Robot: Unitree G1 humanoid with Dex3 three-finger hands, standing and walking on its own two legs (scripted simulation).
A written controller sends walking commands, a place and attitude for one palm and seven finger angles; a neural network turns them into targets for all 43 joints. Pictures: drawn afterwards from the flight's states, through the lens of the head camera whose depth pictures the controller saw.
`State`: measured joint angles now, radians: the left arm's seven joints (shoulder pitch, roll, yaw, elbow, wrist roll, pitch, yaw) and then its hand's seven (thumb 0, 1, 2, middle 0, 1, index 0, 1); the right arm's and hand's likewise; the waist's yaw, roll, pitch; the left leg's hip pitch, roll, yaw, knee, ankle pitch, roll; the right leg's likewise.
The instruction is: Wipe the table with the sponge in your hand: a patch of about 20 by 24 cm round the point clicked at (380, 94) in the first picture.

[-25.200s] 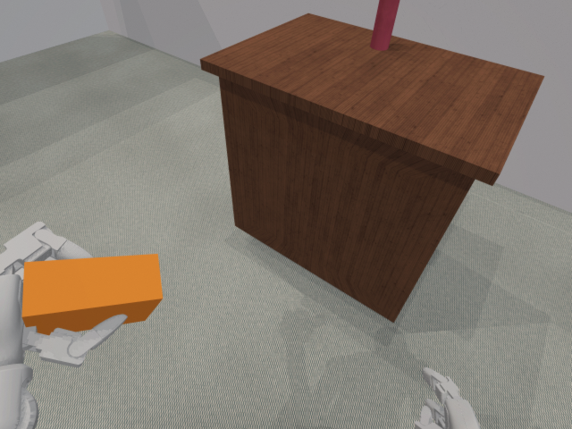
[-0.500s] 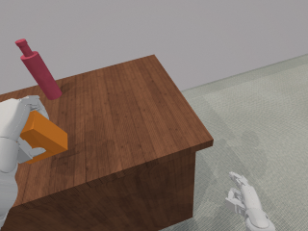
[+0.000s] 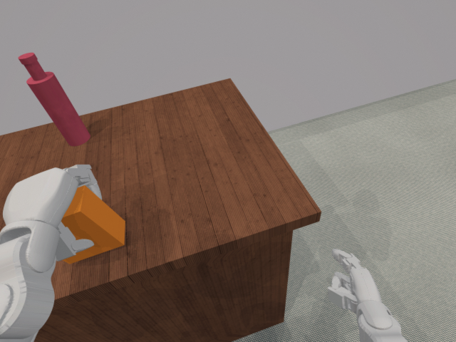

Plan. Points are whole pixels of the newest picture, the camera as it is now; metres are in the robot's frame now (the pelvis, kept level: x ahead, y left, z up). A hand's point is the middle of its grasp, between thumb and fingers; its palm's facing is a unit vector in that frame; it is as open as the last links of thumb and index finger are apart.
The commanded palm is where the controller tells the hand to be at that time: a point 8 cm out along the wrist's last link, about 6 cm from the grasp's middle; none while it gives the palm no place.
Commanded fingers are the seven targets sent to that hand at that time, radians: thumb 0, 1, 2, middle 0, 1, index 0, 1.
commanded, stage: move the sponge above the wiping area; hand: left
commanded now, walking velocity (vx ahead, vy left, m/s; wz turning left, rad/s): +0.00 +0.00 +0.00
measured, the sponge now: (84, 232) +0.23 +0.28 +0.11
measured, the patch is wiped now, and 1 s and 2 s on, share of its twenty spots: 0.00 0.00 0.05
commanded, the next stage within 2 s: none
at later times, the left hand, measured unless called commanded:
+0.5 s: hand (87, 220) +0.23 +0.26 +0.15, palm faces +0.01 -0.06 -1.00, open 9.3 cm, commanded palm +0.19 +0.28 +0.25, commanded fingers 0.00 0.10 1.30 -1.20 -1.60 -1.20 -1.60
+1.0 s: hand (82, 215) +0.23 +0.25 +0.17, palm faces +0.12 -0.01 -0.99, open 9.3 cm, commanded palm +0.19 +0.28 +0.25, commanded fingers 0.00 0.10 1.30 -1.20 -1.60 -1.20 -1.60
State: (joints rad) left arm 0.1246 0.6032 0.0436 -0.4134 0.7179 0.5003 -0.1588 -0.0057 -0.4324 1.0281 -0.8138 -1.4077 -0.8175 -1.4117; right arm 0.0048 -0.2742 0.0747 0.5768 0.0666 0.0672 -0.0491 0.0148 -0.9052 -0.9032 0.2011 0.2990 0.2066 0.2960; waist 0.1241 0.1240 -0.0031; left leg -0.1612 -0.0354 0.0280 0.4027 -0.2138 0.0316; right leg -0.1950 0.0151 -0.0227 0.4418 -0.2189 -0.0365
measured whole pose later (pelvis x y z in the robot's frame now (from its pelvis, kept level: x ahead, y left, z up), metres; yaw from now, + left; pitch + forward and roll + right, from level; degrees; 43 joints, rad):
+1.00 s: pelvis -0.01 -0.02 +0.00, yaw +1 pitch -5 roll +1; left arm 0.09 0.67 0.00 -0.36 0.78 0.27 -0.11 -0.01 -0.44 1.03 -0.82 -1.40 -0.83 -1.41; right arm 0.06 -0.28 0.03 0.65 0.04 -0.02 -0.11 0.02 -0.91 -0.90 0.20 0.30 0.20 0.30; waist 0.14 0.12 0.02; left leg -0.13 -0.02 0.00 0.43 -0.22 0.01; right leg -0.15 0.03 -0.04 0.46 -0.23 -0.07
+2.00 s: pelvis +0.00 -0.02 +0.00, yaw +1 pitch -4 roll +1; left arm 0.03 0.67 0.03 -0.36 0.79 0.40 -0.07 0.00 -0.45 1.04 -0.83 -1.41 -0.83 -1.41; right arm 0.03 -0.27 0.04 0.66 0.06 0.03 -0.07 0.02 -0.91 -0.90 0.20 0.30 0.20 0.30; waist 0.16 0.12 0.00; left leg -0.11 -0.02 0.00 0.41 -0.22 0.01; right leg -0.13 0.03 -0.04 0.44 -0.23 -0.06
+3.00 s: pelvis -0.01 -0.02 +0.00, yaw +2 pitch -4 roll +1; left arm -0.02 0.67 0.10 -0.24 0.75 0.43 -0.11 0.00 -0.46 1.05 -0.82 -1.41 -0.82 -1.41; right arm 0.03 -0.28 0.05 0.64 0.07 0.01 -0.09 0.02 -0.91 -0.90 0.20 0.30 0.20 0.30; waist 0.14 0.13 0.00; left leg -0.15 -0.02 -0.02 0.43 -0.21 0.00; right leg -0.16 0.04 -0.06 0.45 -0.22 -0.07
